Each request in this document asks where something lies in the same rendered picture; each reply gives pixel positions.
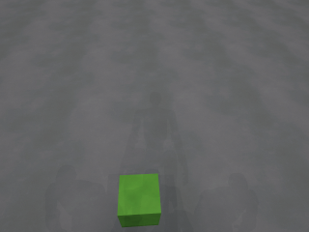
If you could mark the carton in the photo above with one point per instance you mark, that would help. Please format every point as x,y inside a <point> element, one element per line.
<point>139,200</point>

